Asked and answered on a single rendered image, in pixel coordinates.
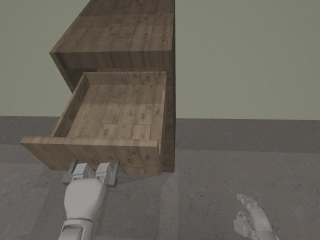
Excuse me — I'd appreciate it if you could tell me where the cabinet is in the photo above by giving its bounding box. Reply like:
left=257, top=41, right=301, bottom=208
left=49, top=0, right=176, bottom=173

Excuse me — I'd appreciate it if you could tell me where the right robot hand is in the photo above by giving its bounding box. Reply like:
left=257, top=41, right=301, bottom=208
left=233, top=193, right=273, bottom=240

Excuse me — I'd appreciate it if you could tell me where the left robot forearm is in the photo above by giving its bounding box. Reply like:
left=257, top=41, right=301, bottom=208
left=58, top=218, right=95, bottom=240

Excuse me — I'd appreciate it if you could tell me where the handle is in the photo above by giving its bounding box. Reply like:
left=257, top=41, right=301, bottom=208
left=61, top=158, right=120, bottom=188

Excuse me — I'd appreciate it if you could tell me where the right robot forearm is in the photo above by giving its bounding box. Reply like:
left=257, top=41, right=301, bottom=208
left=254, top=230, right=279, bottom=240

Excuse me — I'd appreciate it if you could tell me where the drawer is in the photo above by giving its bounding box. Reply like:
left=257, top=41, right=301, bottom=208
left=20, top=71, right=167, bottom=175

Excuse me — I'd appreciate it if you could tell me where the left robot hand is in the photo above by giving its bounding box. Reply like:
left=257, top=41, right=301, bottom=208
left=64, top=162, right=114, bottom=220

